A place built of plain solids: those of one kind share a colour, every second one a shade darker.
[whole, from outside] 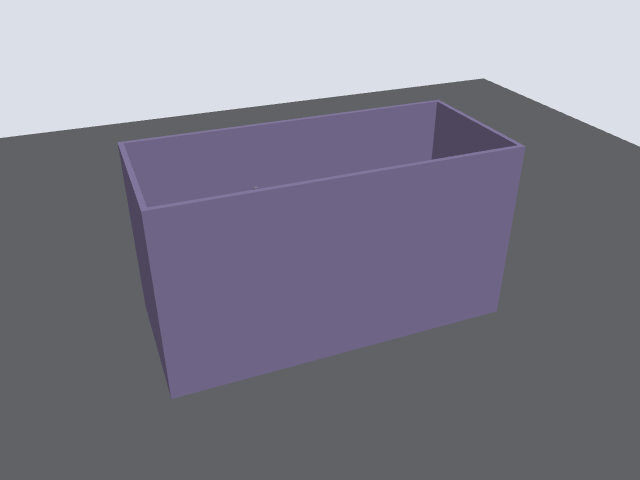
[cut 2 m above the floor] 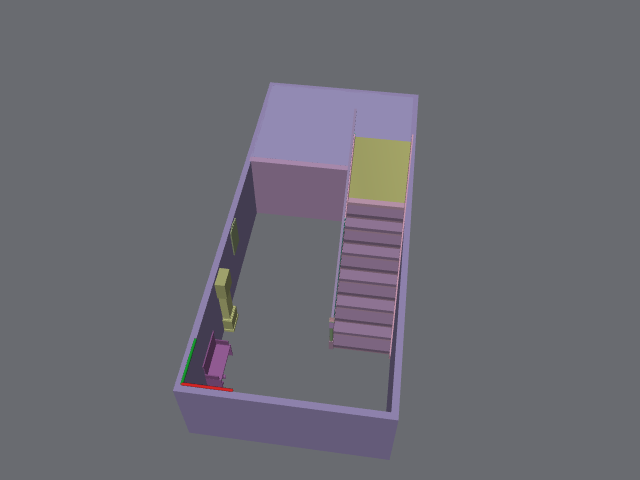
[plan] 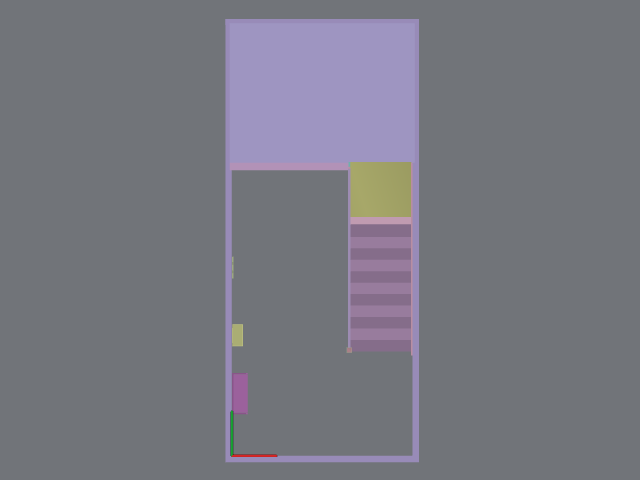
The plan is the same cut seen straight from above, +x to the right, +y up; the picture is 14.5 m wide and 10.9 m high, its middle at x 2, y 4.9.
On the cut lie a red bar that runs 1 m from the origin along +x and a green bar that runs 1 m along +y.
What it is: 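A villa's stair hall, a dwelling of no particular year; the hall below, the landing 3.11 m above it, and between them a joiner's timber flight of 17 risers of about 0.183 m on goings of about 0.260 m, 1.38 m clear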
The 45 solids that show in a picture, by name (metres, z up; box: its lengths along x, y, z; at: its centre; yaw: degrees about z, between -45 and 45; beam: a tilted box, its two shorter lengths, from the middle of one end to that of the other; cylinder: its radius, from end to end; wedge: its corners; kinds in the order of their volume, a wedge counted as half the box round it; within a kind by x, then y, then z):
{
 "upper_1": {"box": [4.2, 3.17, 3.16], "at": [2.05, 8.24, 1.53]},
 "wall_1": {"box": [0.15, 10.07, 5.5], "at": [-0.07, 4.88, 2.7]},
 "wall_2": {"box": [4.4, 0.15, 5.5], "at": [2.05, -0.07, 2.7]},
 "wall_3": {"box": [4.4, 0.15, 5.5], "at": [2.05, 9.85, 2.7]},
 "wall_4": {"box": [0.15, 10.07, 5.5], "at": [4.17, 4.88, 2.7]},
 "carriage_1": {"wedge": [[2.68, 2.43, -0.05], [2.68, 2.43, 0.0], [2.68, 6.67, -0.05], [2.68, 6.67, 2.99], [4.07, 2.43, -0.05], [4.07, 2.43, 0.0], [4.07, 6.67, -0.05], [4.07, 6.67, 2.99]]},
 "upper_edge_1": {"box": [2.7, 0.17, 3.16], "at": [1.3, 6.57, 1.53]},
 "string_1": {"wedge": [[2.65, 2.4, -0.05], [2.65, 2.4, 0.25], [2.65, 6.56, -0.05], [2.65, 6.56, 3.18], [2.69, 2.4, -0.05], [2.69, 2.4, 0.25], [2.69, 6.56, -0.05], [2.69, 6.56, 3.18]]},
 "string_2": {"wedge": [[4.07, 2.28, -0.05], [4.07, 2.28, 0.17], [4.07, 6.65, -0.05], [4.07, 6.65, 3.24], [4.1, 2.28, -0.05], [4.1, 2.28, 0.17], [4.1, 6.65, -0.05], [4.1, 6.65, 3.24]]},
 "rail_1": {"wedge": [[2.64, 2.44, 1.05], [2.64, 2.44, 1.1], [2.64, 6.52, 3.91], [2.64, 6.52, 3.97], [2.69, 2.44, 1.05], [2.69, 2.44, 1.1], [2.69, 6.52, 3.91], [2.69, 6.52, 3.97]]},
 "riser_1": {"wedge": [[2.67, 2.4, -0.05], [2.67, 2.4, 0.09], [2.67, 2.69, 0.07], [2.67, 2.69, 0.09], [4.08, 2.4, -0.05], [4.08, 2.4, 0.09], [4.08, 2.69, 0.07], [4.08, 2.69, 0.09]]},
 "riser_2": {"wedge": [[2.67, 2.66, 0.15], [2.67, 2.66, 0.28], [2.67, 2.95, 0.25], [2.67, 2.95, 0.28], [4.08, 2.66, 0.15], [4.08, 2.66, 0.28], [4.08, 2.95, 0.25], [4.08, 2.95, 0.28]]},
 "riser_3": {"wedge": [[2.67, 2.92, 0.34], [2.67, 2.92, 0.46], [2.67, 3.21, 0.43], [2.67, 3.21, 0.46], [4.08, 2.92, 0.34], [4.08, 2.92, 0.46], [4.08, 3.21, 0.43], [4.08, 3.21, 0.46]]},
 "riser_4": {"wedge": [[2.67, 3.18, 0.52], [2.67, 3.18, 0.64], [2.67, 3.47, 0.62], [2.67, 3.47, 0.64], [4.08, 3.18, 0.52], [4.08, 3.18, 0.64], [4.08, 3.47, 0.62], [4.08, 3.47, 0.64]]},
 "riser_5": {"wedge": [[2.67, 3.44, 0.7], [2.67, 3.44, 0.82], [2.67, 3.73, 0.8], [2.67, 3.73, 0.82], [4.08, 3.44, 0.7], [4.08, 3.44, 0.82], [4.08, 3.73, 0.8], [4.08, 3.73, 0.82]]},
 "riser_6": {"wedge": [[2.67, 3.7, 0.89], [2.67, 3.7, 1.0], [2.67, 3.99, 0.98], [2.67, 3.99, 1.0], [4.08, 3.7, 0.89], [4.08, 3.7, 1.01], [4.08, 3.99, 0.98], [4.08, 3.99, 1.01]]},
 "riser_7": {"wedge": [[2.67, 3.96, 1.07], [2.67, 3.96, 1.19], [2.67, 4.25, 1.16], [2.67, 4.25, 1.19], [4.08, 3.96, 1.07], [4.08, 3.96, 1.19], [4.08, 4.25, 1.16], [4.08, 4.25, 1.19]]},
 "riser_8": {"wedge": [[2.67, 4.22, 1.25], [2.67, 4.22, 1.37], [2.67, 4.51, 1.35], [2.67, 4.51, 1.37], [4.08, 4.22, 1.25], [4.08, 4.22, 1.37], [4.08, 4.51, 1.35], [4.08, 4.51, 1.37]]},
 "riser_9": {"wedge": [[2.67, 4.48, 1.43], [2.67, 4.48, 1.55], [2.67, 4.77, 1.53], [2.67, 4.77, 1.55], [4.08, 4.48, 1.43], [4.08, 4.48, 1.55], [4.08, 4.77, 1.53], [4.08, 4.77, 1.55]]},
 "riser_10": {"wedge": [[2.67, 4.74, 1.62], [2.67, 4.74, 1.74], [2.67, 5.03, 1.71], [2.67, 5.03, 1.74], [4.08, 4.74, 1.62], [4.08, 4.74, 1.74], [4.08, 5.03, 1.71], [4.08, 5.03, 1.74]]},
 "riser_11": {"wedge": [[2.67, 5.0, 1.8], [2.67, 5.0, 1.92], [2.67, 5.29, 1.9], [2.67, 5.29, 1.92], [4.08, 5.0, 1.8], [4.08, 5.0, 1.92], [4.08, 5.29, 1.9], [4.08, 5.29, 1.92]]},
 "riser_12": {"wedge": [[2.67, 5.26, 1.98], [2.67, 5.26, 2.1], [2.67, 5.55, 2.08], [2.67, 5.55, 2.1], [4.08, 5.26, 1.98], [4.08, 5.26, 2.11], [4.08, 5.55, 2.08], [4.08, 5.55, 2.11]]},
 "tread_1": {"wedge": [[2.67, 2.37, 0.08], [2.67, 2.37, 0.18], [2.67, 2.69, 0.08], [2.67, 2.69, 0.18], [4.08, 2.37, 0.08], [4.08, 2.37, 0.18], [4.08, 2.69, 0.08], [4.08, 2.69, 0.18]]},
 "tread_2": {"wedge": [[2.67, 2.63, 0.37], [2.67, 2.64, 0.27], [2.67, 2.95, 0.27], [2.67, 2.95, 0.37], [4.08, 2.63, 0.37], [4.08, 2.64, 0.27], [4.08, 2.95, 0.27], [4.08, 2.95, 0.37]]},
 "tread_3": {"wedge": [[2.67, 2.89, 0.45], [2.67, 2.89, 0.55], [2.67, 3.21, 0.45], [2.67, 3.21, 0.55], [4.08, 2.89, 0.45], [4.08, 2.89, 0.55], [4.08, 3.21, 0.45], [4.08, 3.21, 0.55]]},
 "tread_4": {"wedge": [[2.67, 3.15, 0.63], [2.67, 3.15, 0.73], [2.67, 3.47, 0.63], [2.67, 3.47, 0.73], [4.08, 3.15, 0.63], [4.08, 3.15, 0.73], [4.08, 3.47, 0.63], [4.08, 3.47, 0.73]]},
 "tread_5": {"wedge": [[2.67, 3.41, 0.82], [2.67, 3.41, 0.92], [2.67, 3.73, 0.82], [2.67, 3.73, 0.92], [4.08, 3.41, 0.82], [4.08, 3.41, 0.92], [4.08, 3.73, 0.82], [4.08, 3.73, 0.92]]},
 "tread_6": {"wedge": [[2.67, 3.67, 1.1], [2.67, 3.68, 1.0], [2.67, 3.99, 1.0], [2.67, 3.99, 1.1], [4.08, 3.67, 1.1], [4.08, 3.68, 1.0], [4.08, 3.99, 1.0], [4.08, 3.99, 1.1]]},
 "tread_7": {"wedge": [[2.67, 3.93, 1.18], [2.67, 3.93, 1.28], [2.67, 4.25, 1.18], [2.67, 4.25, 1.28], [4.08, 3.93, 1.18], [4.08, 3.93, 1.28], [4.08, 4.25, 1.18], [4.08, 4.25, 1.28]]},
 "tread_8": {"wedge": [[2.67, 4.19, 1.36], [2.67, 4.19, 1.46], [2.67, 4.51, 1.36], [2.67, 4.51, 1.46], [4.08, 4.19, 1.36], [4.08, 4.19, 1.46], [4.08, 4.51, 1.36], [4.08, 4.51, 1.46]]},
 "tread_9": {"wedge": [[2.67, 4.45, 1.55], [2.67, 4.45, 1.65], [2.67, 4.77, 1.55], [2.67, 4.77, 1.65], [4.08, 4.45, 1.55], [4.08, 4.45, 1.65], [4.08, 4.77, 1.55], [4.08, 4.77, 1.65]]},
 "tread_10": {"wedge": [[2.67, 4.71, 1.83], [2.67, 4.72, 1.73], [2.67, 5.03, 1.73], [2.67, 5.03, 1.83], [4.08, 4.71, 1.83], [4.08, 4.72, 1.73], [4.08, 5.03, 1.73], [4.08, 5.03, 1.83]]},
 "tread_11": {"wedge": [[2.67, 4.97, 1.91], [2.67, 4.97, 2.01], [2.67, 5.29, 1.91], [2.67, 5.29, 2.01], [4.08, 4.97, 1.91], [4.08, 4.97, 2.01], [4.08, 5.29, 1.91], [4.08, 5.29, 2.01]]},
 "longcase_clock_1": {"box": [0.18, 0.34, 0.98], "at": [0.09, 2.74, 0.93]},
 "longcase_clock_2": {"box": [0.24, 0.47, 0.36], "at": [0.12, 2.74, 0.26]},
 "longcase_clock_3": {"box": [0.24, 0.48, 0.52], "at": [0.12, 2.74, 1.67]},
 "longcase_clock_4": {"box": [0.25, 0.5, 0.14], "at": [0.13, 2.74, 0.02]},
 "boot_bench_1": {"box": [0.02, 0.88, 0.85], "at": [0.01, 1.41, 0.53]},
 "boot_bench_2": {"box": [0.032, 0.94, 0.05], "at": [0.02, 1.41, 0.97]},
 "boot_bench_3": {"box": [0.32, 0.03, 0.17], "at": [0.16, 0.96, 0.55]},
 "boot_bench_4": {"box": [0.32, 0.03, 0.17], "at": [0.16, 1.87, 0.55]},
 "boot_bench_5": {"box": [0.36, 0.03, 0.53], "at": [0.18, 0.96, 0.21]},
 "boot_bench_6": {"box": [0.35, 0.88, 0.028], "at": [0.19, 1.41, 0.45]},
 "wall_mirror_1": {"box": [0.034, 0.5, 0.84], "at": [0.02, 4.27, 1.51]},
 "newel_foot_1": {"box": [0.11, 0.11, 0.4], "at": [2.67, 2.4, 0.15]}
}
